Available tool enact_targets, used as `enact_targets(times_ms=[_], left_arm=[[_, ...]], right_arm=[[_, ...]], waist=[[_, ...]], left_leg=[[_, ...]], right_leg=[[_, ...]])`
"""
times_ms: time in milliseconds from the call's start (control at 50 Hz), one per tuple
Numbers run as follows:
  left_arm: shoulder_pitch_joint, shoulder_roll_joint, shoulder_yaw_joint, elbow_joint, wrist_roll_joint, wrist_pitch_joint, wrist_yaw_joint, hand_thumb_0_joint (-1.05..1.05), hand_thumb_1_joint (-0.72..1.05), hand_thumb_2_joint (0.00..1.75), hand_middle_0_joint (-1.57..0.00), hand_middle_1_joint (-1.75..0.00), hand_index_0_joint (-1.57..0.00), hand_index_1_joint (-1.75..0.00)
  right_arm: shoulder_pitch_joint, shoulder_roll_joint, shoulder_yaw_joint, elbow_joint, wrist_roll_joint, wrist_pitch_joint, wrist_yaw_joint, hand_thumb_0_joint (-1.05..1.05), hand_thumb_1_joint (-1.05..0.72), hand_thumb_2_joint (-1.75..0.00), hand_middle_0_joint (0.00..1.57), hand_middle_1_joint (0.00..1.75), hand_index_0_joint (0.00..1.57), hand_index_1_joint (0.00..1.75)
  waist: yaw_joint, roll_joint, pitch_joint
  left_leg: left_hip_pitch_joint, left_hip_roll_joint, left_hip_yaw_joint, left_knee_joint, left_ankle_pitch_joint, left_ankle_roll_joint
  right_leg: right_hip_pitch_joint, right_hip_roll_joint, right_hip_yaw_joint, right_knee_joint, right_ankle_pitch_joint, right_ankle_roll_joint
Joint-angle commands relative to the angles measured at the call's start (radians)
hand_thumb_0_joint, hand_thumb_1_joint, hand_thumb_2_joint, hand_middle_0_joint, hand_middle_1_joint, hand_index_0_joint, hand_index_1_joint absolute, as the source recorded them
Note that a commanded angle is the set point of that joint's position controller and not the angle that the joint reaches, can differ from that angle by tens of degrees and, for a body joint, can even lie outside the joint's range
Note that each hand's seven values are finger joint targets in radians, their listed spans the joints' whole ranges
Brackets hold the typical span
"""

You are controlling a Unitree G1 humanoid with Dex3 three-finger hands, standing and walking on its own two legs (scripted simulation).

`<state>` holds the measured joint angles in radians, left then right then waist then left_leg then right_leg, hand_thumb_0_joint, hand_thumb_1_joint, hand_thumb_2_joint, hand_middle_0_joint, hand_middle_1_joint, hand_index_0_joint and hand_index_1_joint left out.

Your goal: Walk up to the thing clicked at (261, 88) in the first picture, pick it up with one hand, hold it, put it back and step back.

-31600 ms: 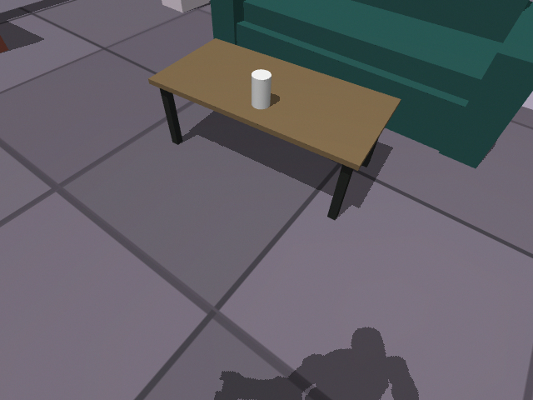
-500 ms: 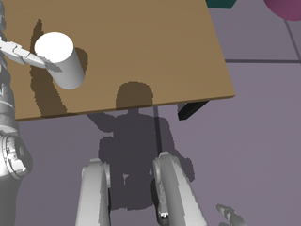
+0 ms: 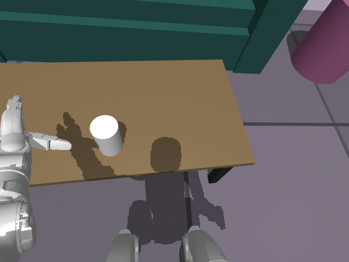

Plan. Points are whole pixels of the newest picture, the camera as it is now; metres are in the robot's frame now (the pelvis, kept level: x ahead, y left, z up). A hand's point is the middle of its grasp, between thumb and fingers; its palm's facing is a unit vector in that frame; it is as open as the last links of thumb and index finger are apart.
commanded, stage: home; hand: left
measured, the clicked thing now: (107, 136) +0.50 +0.16 -0.21
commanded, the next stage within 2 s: none
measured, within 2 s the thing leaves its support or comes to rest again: neither
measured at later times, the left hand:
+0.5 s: hand (70, 225) +0.22 +0.19 -0.03, palm faces +0.14 -0.95 -0.26, open 17.2 cm
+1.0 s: hand (78, 248) +0.18 +0.17 -0.02, palm faces +0.14 -0.95 -0.27, open 17.4 cm
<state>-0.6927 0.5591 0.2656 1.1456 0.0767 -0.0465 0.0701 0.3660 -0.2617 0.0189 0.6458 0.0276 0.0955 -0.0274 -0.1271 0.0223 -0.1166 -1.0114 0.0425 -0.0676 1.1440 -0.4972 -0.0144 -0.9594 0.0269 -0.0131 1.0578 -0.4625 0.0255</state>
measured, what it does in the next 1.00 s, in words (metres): stands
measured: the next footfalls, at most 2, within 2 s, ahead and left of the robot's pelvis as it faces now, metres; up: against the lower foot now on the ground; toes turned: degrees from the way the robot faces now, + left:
none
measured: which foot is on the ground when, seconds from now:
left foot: down 0.00-1.00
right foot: down 0.00-1.00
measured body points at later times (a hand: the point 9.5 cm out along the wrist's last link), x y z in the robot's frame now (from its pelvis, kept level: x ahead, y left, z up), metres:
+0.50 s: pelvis +0.03 -0.01 +0.05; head +0.06 -0.01 +0.50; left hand +0.21 +0.24 -0.01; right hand +0.21 -0.24 -0.04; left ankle +0.02 +0.12 -0.65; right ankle +0.02 -0.14 -0.65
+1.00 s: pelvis +0.01 -0.02 +0.04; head +0.04 -0.02 +0.49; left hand +0.17 +0.22 +0.00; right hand +0.18 -0.26 -0.04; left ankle +0.02 +0.12 -0.65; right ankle +0.02 -0.14 -0.65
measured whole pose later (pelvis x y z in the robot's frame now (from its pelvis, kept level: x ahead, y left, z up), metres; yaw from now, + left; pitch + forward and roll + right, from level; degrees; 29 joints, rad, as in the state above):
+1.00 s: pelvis +0.01 -0.02 +0.04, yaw +2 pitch +7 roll -1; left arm 0.45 0.20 -0.01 0.05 -0.02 0.19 0.13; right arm 0.27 -0.21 0.02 0.51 0.03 -0.06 -0.14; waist -0.02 0.02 -0.09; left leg -0.60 0.03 -0.06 0.92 -0.45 -0.03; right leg -0.57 0.00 -0.01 0.90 -0.45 0.01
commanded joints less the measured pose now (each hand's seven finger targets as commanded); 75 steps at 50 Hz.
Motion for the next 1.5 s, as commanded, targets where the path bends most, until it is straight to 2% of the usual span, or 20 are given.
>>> enact_targets(times_ms=[0, 60, 100, 140, 180, 260, 300, 380, 420, 540, 580, 760, 860, 880, 1000, 1100, 1240, 1320, 1420, 1480], left_arm=[[-0.078, 0.061, -0.043, -0.293, -0.031, -0.011, 0.014, 0.0, -0.49, 0.09, -0.06, -0.06, -0.06, -0.06], [0.069, 0.088, -0.003, -0.459, -0.046, -0.001, 0.043, 0.0, -0.48, 0.09, -0.06, -0.06, -0.06, -0.06], [0.106, 0.045, -0.036, -0.593, -0.06, 0.003, 0.057, 0.0, -0.5, 0.09, -0.06, -0.06, -0.06, -0.06], [0.216, 0.028, -0.028, -0.658, -0.069, 0.011, 0.072, 0.0, -0.52, 0.07, -0.05, -0.05, -0.05, -0.05], [0.269, -0.018, -0.063, -0.766, -0.079, 0.016, 0.08, 0.0, -0.52, 0.07, -0.05, -0.06, -0.06, -0.06], [0.553, -0.171, -0.153, -0.793, -0.094, 0.049, 0.081, 0.0, -0.5, 0.09, -0.06, -0.06, -0.06, -0.06], [0.622, -0.182, -0.164, -0.881, -0.101, 0.06, 0.08, 0.0, -0.51, 0.08, -0.06, -0.06, -0.06, -0.06], [0.871, -0.254, -0.225, -0.983, -0.114, 0.098, 0.072, 0.0, -0.5, 0.08, -0.06, -0.06, -0.06, -0.06], [0.921, -0.236, -0.217, -1.078, -0.116, 0.106, 0.07, 0.0, -0.5, 0.08, -0.06, -0.06, -0.06, -0.06], [0.977, -0.233, -0.219, -1.223, -0.109, 0.133, 0.068, 0.0, -0.52, 0.07, -0.05, -0.06, -0.05, -0.06], [0.977, -0.234, -0.22, -1.258, -0.107, 0.139, 0.069, 0.0, -0.5, 0.08, -0.06, -0.06, -0.06, -0.06], [1.093, -0.274, -0.23, -1.229, -0.096, 0.177, 0.074, 0.0, -0.53, 0.07, -0.05, -0.05, -0.05, -0.05], [1.127, -0.247, -0.205, -1.267, -0.094, 0.18, 0.076, 0.0, -0.55, 0.06, -0.05, -0.05, -0.05, -0.05], [1.139, -0.266, -0.225, -1.249, -0.093, 0.183, 0.074, 0.0, -0.58, 0.04, -0.05, -0.05, -0.05, -0.05], [1.134, -0.254, -0.219, -1.292, -0.091, 0.19, 0.077, 0.0, -0.57, 0.05, -0.05, -0.05, -0.05, -0.05], [1.121, -0.257, -0.221, -1.302, -0.089, 0.202, 0.08, 0.0, -0.55, 0.06, -0.05, -0.05, -0.05, -0.05], [1.137, -0.263, -0.225, -1.308, -0.087, 0.216, 0.079, 0.0, -0.58, 0.04, -0.05, -0.05, -0.05, -0.05], [1.144, -0.258, -0.218, -1.341, -0.084, 0.219, 0.079, 0.0, -0.57, 0.05, -0.05, -0.05, -0.05, -0.05], [1.136, -0.255, -0.216, -1.338, -0.084, 0.229, 0.078, 0.0, -0.58, 0.05, -0.05, -0.05, -0.05, -0.05], [1.146, -0.257, -0.215, -1.357, -0.082, 0.237, 0.077, 0.0, -0.55, 0.06, -0.05, -0.05, -0.05, -0.05]], right_arm=[[0.06, -0.164, -0.075, -0.088, 0.013, -0.033, -0.024, 0.0, -0.9, -0.9, 0.2, 0.3, 0.2, 0.3], [0.03, -0.151, -0.08, -0.123, 0.021, -0.038, -0.044, 0.0, -0.9, -0.9, 0.2, 0.3, 0.2, 0.3], [0.017, -0.136, -0.075, -0.135, 0.022, -0.041, -0.057, 0.0, -0.9, -0.9, 0.2, 0.3, 0.2, 0.3], [0.004, -0.125, -0.069, -0.136, 0.017, -0.046, -0.068, 0.0, -0.9, -0.9, 0.2, 0.3, 0.2, 0.3], [-0.021, -0.122, -0.072, -0.151, 0.016, -0.055, -0.079, 0.0, -0.9, -0.9, 0.2, 0.3, 0.2, 0.3], [-0.076, -0.093, -0.061, -0.171, 0.01, -0.075, -0.09, 0.0, -0.9, -0.9, 0.2, 0.3, 0.2, 0.3], [-0.102, -0.096, -0.064, -0.189, 0.008, -0.081, -0.093, 0.0, -0.9, -0.9, 0.2, 0.3, 0.2, 0.3], [-0.166, -0.086, -0.057, -0.232, 0.015, -0.1, -0.096, 0.0, -0.9, -0.9, 0.2, 0.3, 0.2, 0.3], [-0.179, -0.079, -0.053, -0.242, 0.016, -0.108, -0.097, 0.0, -0.9, -0.9, 0.2, 0.3, 0.2, 0.3], [-0.184, -0.068, -0.047, -0.27, 0.006, -0.139, -0.117, 0.0, -0.9, -0.9, 0.2, 0.3, 0.2, 0.3], [-0.189, -0.059, -0.042, -0.272, 0.003, -0.149, -0.123, 0.0, -0.9, -0.9, 0.2, 0.3, 0.2, 0.3], [-0.2, -0.058, -0.044, -0.29, -0.005, -0.204, -0.125, 0.0, -0.9, -0.9, 0.2, 0.3, 0.2, 0.3], [-0.194, -0.06, -0.046, -0.304, -0.004, -0.212, -0.122, 0.0, -0.9, -0.9, 0.2, 0.3, 0.2, 0.3], [-0.192, -0.065, -0.049, -0.307, -0.003, -0.216, -0.122, 0.0, -0.9, -0.9, 0.2, 0.3, 0.2, 0.3], [-0.175, -0.066, -0.051, -0.31, -0.004, -0.23, -0.126, 0.0, -0.9, -0.91, 0.2, 0.3, 0.2, 0.3], [-0.174, -0.064, -0.052, -0.308, -0.006, -0.245, -0.129, 0.0, -0.9, -0.91, 0.2, 0.3, 0.2, 0.3], [-0.164, -0.066, -0.051, -0.309, -0.007, -0.257, -0.131, 0.0, -0.9, -0.91, 0.2, 0.3, 0.2, 0.3], [-0.15, -0.071, -0.057, -0.306, -0.01, -0.259, -0.135, 0.0, -0.9, -0.91, 0.2, 0.3, 0.2, 0.3], [-0.152, -0.064, -0.052, -0.302, -0.011, -0.264, -0.139, 0.0, -0.9, -0.91, 0.2, 0.3, 0.2, 0.3], [-0.141, -0.068, -0.056, -0.305, -0.014, -0.267, -0.143, 0.0, -0.9, -0.91, 0.2, 0.3, 0.2, 0.3]], waist=[[0.036, 0.09, -0.352], [0.066, 0.084, -0.391], [0.067, 0.104, -0.363], [0.079, 0.13, -0.341], [0.079, 0.143, -0.324], [0.087, 0.081, -0.193], [0.095, 0.079, -0.226], [0.102, -0.002, -0.131], [0.105, 0.001, -0.111], [0.079, -0.037, -0.102], [0.087, 0.0, -0.089], [0.108, -0.013, -0.073], [0.124, -0.001, -0.096], [0.112, -0.026, -0.088], [0.11, -0.015, -0.097], [0.109, -0.011, -0.058], [0.105, -0.011, -0.049], [0.107, 0.013, -0.107], [0.109, 0.006, -0.071], [0.103, 0.007, -0.126]], left_leg=[[0.394, 0.0, 0.03, -0.242, 0.334, 0.003], [0.445, -0.011, 0.046, -0.279, 0.382, 0.005], [0.493, -0.013, 0.054, -0.307, 0.397, 0.004], [0.543, -0.009, 0.052, -0.326, 0.45, -0.001], [0.59, -0.007, 0.053, -0.349, 0.443, -0.001], [0.549, -0.014, 0.064, -0.383, 0.394, 0.004], [0.584, -0.012, 0.06, -0.392, 0.425, 0.0], [0.557, -0.023, 0.068, -0.404, 0.392, 0.008], [0.554, -0.025, 0.071, -0.405, 0.376, 0.009], [0.56, -0.037, 0.085, -0.368, 0.342, 0.025], [0.552, -0.041, 0.089, -0.365, 0.303, 0.024], [0.506, -0.046, 0.074, -0.36, 0.232, 0.022], [0.487, -0.046, 0.072, -0.353, 0.212, 0.021], [0.487, -0.043, 0.07, -0.351, 0.222, 0.023], [0.476, -0.04, 0.069, -0.337, 0.222, 0.025], [0.448, -0.039, 0.062, -0.349, 0.143, 0.023], [0.443, -0.038, 0.063, -0.335, 0.172, 0.021], [0.474, -0.033, 0.055, -0.33, 0.23, 0.016], [0.456, -0.037, 0.061, -0.321, 0.217, 0.018], [0.489, -0.033, 0.058, -0.309, 0.292, 0.016]], right_leg=[[0.275, 0.014, -0.045, -0.185, 0.275, -0.062], [0.399, 0.009, -0.036, -0.221, 0.337, -0.053], [0.42, 0.007, -0.031, -0.242, 0.356, -0.051], [0.427, 0.006, -0.035, -0.247, 0.377, -0.055], [0.437, 0.008, -0.036, -0.265, 0.366, -0.055], [0.464, 0.005, -0.042, -0.294, 0.346, -0.051], [0.487, 0.006, -0.049, -0.296, 0.359, -0.05], [0.505, 0.003, -0.051, -0.32, 0.349, -0.037], [0.505, 0.0, -0.051, -0.33, 0.335, -0.034], [0.49, -0.015, -0.025, -0.342, 0.346, -0.015], [0.479, -0.022, -0.018, -0.347, 0.312, -0.016], [0.459, -0.019, -0.026, -0.342, 0.212, -0.022], [0.457, -0.015, -0.028, -0.335, 0.184, -0.026], [0.456, -0.014, -0.029, -0.329, 0.196, -0.024], [0.438, -0.013, -0.024, -0.312, 0.2, -0.027], [0.407, -0.009, -0.033, -0.317, 0.114, -0.029], [0.401, -0.008, -0.034, -0.303, 0.145, -0.027], [0.418, -0.002, -0.04, -0.276, 0.192, -0.032], [0.404, -0.007, -0.037, -0.287, 0.185, -0.028], [0.43, -0.005, -0.037, -0.267, 0.256, -0.028]])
